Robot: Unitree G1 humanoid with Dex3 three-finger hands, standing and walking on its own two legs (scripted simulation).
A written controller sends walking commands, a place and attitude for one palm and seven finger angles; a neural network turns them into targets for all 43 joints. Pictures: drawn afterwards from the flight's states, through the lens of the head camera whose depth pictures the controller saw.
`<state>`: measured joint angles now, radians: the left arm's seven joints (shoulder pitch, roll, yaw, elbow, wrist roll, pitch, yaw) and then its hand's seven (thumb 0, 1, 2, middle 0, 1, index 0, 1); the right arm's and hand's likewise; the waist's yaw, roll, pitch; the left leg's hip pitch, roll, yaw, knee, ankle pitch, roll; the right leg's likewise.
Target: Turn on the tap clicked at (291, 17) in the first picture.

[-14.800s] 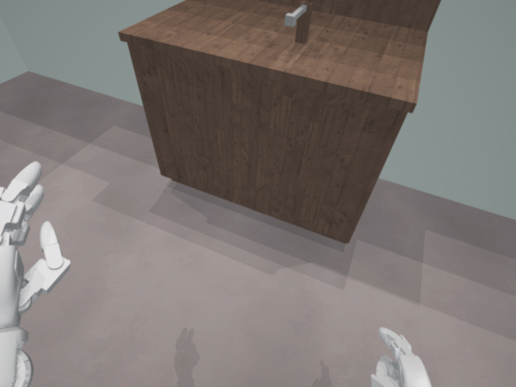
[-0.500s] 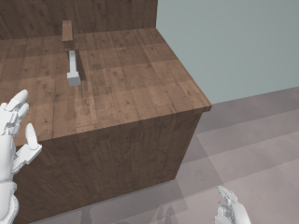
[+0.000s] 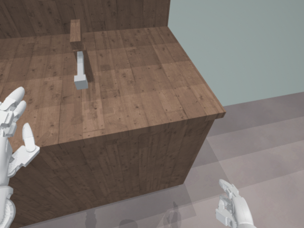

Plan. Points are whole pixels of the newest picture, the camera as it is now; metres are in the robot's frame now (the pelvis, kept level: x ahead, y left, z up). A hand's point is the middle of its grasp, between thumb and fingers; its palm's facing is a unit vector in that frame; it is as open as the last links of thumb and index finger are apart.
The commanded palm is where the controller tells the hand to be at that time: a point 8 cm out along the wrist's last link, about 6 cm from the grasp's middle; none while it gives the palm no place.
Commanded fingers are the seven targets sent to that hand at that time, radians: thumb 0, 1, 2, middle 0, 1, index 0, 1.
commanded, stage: shuffle to correct the standing spot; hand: left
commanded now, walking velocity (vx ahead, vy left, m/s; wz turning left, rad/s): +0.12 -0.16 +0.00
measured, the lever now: (81, 82) +0.42 +0.24 +0.15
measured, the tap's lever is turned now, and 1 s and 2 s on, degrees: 0 0 1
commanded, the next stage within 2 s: come to a stop and stand still in 0.58 s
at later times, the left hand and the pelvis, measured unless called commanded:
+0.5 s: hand (72, 130) +0.26 +0.20 +0.16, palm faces +0.38 -0.84 -0.39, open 7.4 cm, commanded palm +0.21 +0.23 +0.17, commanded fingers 0.00 0.90 0.90 -0.20 -0.30 -0.20 -0.30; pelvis +0.04 -0.04 -0.02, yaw -1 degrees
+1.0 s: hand (116, 109) +0.32 +0.12 +0.18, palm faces +0.41 -0.81 -0.42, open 7.4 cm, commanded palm +0.27 +0.15 +0.17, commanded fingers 0.00 0.90 0.90 -0.20 -0.30 -0.20 -0.30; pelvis +0.10 -0.12 -0.01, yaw -1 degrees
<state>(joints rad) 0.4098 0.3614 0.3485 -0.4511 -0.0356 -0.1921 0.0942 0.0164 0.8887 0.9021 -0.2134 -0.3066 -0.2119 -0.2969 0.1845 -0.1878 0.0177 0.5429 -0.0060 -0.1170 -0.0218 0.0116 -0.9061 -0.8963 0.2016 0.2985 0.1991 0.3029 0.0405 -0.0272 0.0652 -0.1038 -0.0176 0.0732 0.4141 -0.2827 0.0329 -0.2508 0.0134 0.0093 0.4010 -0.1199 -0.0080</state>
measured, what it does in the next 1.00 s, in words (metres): steps to the right: right foot, then left foot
